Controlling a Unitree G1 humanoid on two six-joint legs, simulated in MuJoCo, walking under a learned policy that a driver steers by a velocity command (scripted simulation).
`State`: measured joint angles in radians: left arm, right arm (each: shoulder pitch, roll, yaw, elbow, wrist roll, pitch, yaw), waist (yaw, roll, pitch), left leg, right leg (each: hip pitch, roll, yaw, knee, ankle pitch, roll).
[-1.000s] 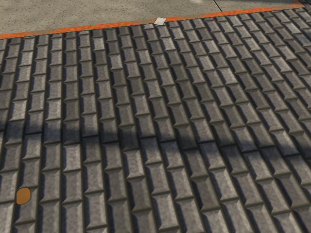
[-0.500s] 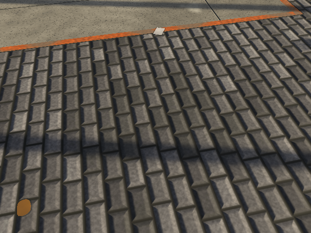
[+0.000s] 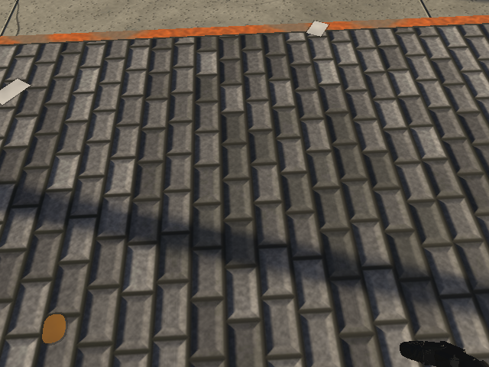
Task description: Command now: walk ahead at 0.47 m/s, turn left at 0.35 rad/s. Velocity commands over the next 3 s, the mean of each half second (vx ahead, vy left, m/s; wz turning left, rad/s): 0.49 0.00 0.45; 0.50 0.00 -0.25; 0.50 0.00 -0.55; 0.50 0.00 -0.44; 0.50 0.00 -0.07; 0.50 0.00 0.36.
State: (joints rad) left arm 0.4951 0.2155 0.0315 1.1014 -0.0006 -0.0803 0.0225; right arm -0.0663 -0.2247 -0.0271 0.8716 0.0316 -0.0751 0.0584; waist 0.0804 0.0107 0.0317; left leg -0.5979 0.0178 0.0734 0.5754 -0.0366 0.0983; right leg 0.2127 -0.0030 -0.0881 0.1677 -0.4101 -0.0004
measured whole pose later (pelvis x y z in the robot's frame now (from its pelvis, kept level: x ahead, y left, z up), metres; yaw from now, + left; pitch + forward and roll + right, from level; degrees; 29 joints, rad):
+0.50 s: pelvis +0.30 +0.02 +0.01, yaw +15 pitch +2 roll +1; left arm -0.01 0.26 0.04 0.78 0.00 -0.13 -0.01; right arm 0.38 -0.27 -0.07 0.91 0.02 -0.06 -0.02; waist -0.09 -0.03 0.01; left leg -0.05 -0.11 -0.18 0.39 -0.37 0.07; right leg -0.52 -0.02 0.06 0.46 0.04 0.01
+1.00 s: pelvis +0.58 +0.08 +0.01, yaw +4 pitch +2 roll -1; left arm 0.45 0.27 0.06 0.87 -0.02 -0.05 0.02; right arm -0.01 -0.26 -0.03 0.72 0.00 -0.13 0.01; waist 0.10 0.02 -0.01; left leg -0.42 -0.01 -0.08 0.42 -0.03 0.01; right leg -0.06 0.09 0.22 0.42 -0.39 -0.04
